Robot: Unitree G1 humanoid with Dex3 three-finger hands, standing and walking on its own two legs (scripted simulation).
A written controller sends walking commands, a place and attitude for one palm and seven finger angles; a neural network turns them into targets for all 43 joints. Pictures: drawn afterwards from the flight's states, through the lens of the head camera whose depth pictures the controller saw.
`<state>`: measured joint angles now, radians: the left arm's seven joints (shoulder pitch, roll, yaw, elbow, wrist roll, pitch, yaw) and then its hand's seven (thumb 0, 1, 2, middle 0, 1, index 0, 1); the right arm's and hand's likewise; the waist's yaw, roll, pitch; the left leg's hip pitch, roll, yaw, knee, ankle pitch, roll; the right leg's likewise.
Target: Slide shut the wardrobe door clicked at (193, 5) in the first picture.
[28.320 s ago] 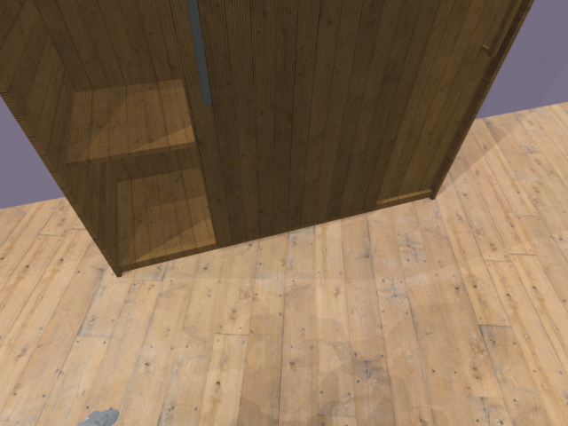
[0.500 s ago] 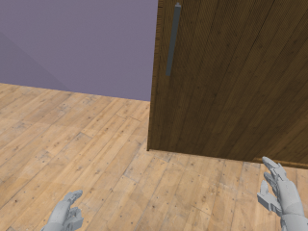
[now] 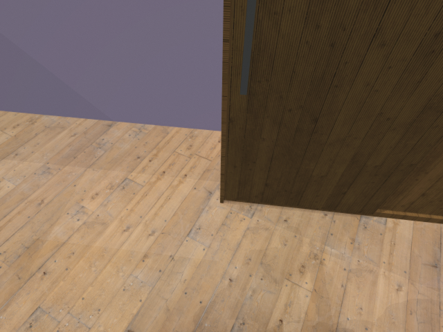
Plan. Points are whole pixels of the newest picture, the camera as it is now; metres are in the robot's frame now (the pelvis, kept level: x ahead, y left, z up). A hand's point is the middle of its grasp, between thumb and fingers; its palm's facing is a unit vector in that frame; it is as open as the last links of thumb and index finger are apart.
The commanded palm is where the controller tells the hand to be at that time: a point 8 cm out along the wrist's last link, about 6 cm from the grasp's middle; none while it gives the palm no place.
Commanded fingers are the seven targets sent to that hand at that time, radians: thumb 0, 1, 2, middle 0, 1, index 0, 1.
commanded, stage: let the arm hang, fingers relaxed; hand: right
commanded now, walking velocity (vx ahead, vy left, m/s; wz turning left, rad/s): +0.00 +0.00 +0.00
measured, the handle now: (247, 45) +0.80 -0.02 +0.12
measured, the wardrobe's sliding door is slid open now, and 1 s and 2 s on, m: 0.00 0.00 0.00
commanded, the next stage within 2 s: look to check the result in 0.48 s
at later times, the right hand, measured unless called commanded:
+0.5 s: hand out of the picture +0.10 -0.24 -0.15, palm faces -0.04 +0.95 -0.32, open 7.4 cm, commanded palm none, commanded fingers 0.00 -0.90 -0.90 0.20 0.30 0.20 0.30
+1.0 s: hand out of the picture +0.11 -0.23 -0.15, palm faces -0.05 +0.94 -0.34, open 7.4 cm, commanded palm none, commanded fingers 0.00 -0.90 -0.90 0.20 0.30 0.20 0.30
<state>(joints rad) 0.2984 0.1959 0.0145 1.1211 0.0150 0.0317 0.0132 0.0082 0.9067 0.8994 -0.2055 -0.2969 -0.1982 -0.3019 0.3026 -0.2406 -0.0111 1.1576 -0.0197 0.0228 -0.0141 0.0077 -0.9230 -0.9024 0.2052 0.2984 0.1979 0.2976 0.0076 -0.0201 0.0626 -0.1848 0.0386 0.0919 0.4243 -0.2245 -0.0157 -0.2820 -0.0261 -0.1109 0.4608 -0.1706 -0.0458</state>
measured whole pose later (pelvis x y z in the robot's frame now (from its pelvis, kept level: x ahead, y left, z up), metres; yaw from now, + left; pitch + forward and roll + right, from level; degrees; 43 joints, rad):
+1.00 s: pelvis +0.04 +0.02 +0.01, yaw +0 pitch -1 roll +0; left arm 0.09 0.33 0.00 1.14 0.01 0.00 0.00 0.01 0.91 0.90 -0.21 -0.30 -0.20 -0.30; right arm 0.11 -0.33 0.00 1.15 -0.02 -0.02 0.00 0.01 -0.90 -0.90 0.21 0.30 0.20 0.30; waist 0.01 -0.01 0.05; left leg -0.06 0.03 0.09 0.29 -0.22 -0.01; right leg -0.15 -0.02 -0.11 0.31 -0.15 -0.02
